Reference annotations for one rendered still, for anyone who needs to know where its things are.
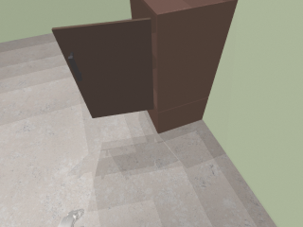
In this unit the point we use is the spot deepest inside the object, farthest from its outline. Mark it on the robot left hand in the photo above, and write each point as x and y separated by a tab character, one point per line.
71	218

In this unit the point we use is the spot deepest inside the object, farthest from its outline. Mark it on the cupboard door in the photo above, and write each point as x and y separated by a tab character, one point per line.
115	61

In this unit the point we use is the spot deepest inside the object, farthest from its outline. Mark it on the handle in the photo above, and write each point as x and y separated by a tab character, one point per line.
74	66

